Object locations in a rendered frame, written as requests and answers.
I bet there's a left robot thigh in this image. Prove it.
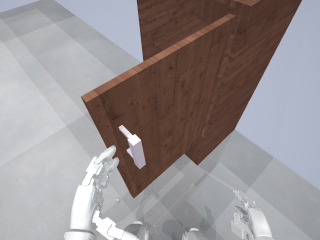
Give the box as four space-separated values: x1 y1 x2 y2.
124 223 149 240

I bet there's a handle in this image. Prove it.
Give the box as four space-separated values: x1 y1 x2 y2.
118 125 146 169

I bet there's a robot thigh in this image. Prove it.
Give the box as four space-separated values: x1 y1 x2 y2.
124 223 149 240
182 230 212 240

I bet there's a robot right hand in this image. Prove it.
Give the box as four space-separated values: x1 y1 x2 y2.
231 189 273 240

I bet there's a right robot thigh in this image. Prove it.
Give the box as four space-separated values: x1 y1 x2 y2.
182 230 212 240

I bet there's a left robot forearm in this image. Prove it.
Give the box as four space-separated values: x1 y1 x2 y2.
63 229 97 240

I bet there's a robot left hand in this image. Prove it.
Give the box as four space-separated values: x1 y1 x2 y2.
70 145 140 240

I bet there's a cupboard door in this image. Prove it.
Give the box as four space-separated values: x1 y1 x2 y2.
81 14 236 198

